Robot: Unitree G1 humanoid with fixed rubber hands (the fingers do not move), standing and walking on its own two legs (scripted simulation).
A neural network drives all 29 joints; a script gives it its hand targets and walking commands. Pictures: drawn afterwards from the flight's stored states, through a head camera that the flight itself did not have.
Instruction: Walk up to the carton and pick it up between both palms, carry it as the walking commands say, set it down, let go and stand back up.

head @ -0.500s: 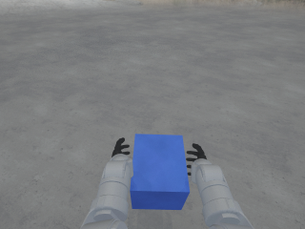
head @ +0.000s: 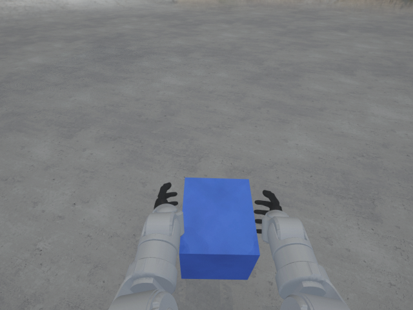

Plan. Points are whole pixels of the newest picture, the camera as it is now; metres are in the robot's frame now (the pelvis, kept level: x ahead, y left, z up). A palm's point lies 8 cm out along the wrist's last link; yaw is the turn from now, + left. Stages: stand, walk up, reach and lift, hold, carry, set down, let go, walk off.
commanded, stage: reach and lift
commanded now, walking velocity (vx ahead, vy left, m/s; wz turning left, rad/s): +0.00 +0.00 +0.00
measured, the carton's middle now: (215, 227) +0.35 +0.00 -0.05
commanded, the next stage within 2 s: hold in 0.92 s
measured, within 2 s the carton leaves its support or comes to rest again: neither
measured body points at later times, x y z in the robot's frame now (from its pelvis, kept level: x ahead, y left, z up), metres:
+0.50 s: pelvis +0.00 +0.00 +0.00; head -0.07 +0.00 +0.44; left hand +0.31 +0.13 +0.04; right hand +0.31 -0.12 +0.02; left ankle +0.05 +0.13 -0.73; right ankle +0.04 -0.13 -0.73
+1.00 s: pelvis -0.01 +0.01 +0.00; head -0.09 +0.01 +0.44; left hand +0.30 +0.13 +0.04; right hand +0.30 -0.11 +0.03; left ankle +0.05 +0.13 -0.73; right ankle +0.04 -0.13 -0.73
